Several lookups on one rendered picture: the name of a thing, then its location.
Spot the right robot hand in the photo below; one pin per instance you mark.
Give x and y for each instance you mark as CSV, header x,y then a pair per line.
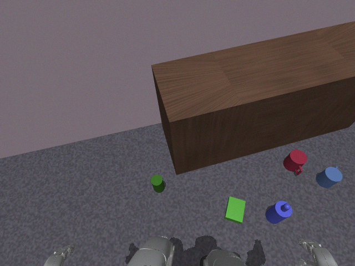
x,y
321,256

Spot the left robot hand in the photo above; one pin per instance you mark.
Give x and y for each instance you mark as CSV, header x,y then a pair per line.
x,y
60,255

